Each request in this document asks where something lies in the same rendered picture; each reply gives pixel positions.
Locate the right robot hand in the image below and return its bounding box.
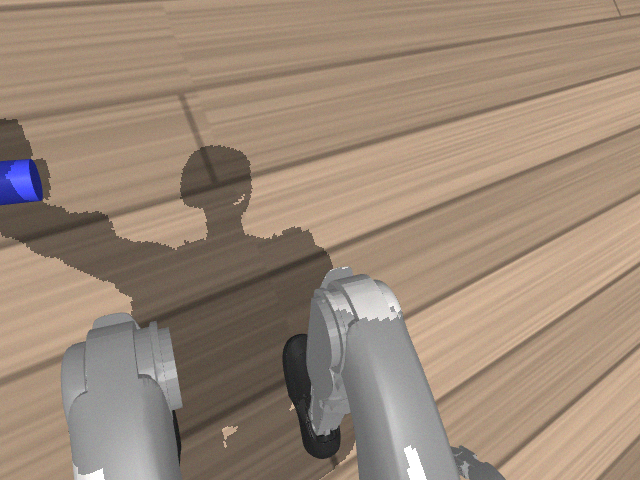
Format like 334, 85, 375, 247
450, 445, 506, 480

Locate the can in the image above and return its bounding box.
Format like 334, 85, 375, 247
0, 159, 43, 205

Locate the right robot foot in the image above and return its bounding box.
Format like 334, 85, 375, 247
283, 334, 341, 459

